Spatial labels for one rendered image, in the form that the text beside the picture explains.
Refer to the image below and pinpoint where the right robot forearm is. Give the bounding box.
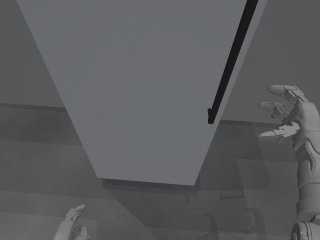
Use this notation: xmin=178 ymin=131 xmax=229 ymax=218
xmin=293 ymin=131 xmax=320 ymax=226

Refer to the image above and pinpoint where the right robot upper arm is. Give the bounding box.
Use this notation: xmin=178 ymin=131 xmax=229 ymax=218
xmin=290 ymin=221 xmax=320 ymax=240

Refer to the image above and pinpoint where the fridge door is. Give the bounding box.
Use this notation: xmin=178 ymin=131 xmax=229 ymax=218
xmin=16 ymin=0 xmax=267 ymax=186

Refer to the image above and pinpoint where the handle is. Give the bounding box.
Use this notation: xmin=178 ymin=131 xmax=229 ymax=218
xmin=207 ymin=0 xmax=258 ymax=124

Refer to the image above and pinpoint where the right robot hand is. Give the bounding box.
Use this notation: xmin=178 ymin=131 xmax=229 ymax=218
xmin=257 ymin=85 xmax=320 ymax=144

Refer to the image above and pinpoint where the left robot hand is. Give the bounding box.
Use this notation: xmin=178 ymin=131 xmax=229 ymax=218
xmin=52 ymin=204 xmax=90 ymax=240

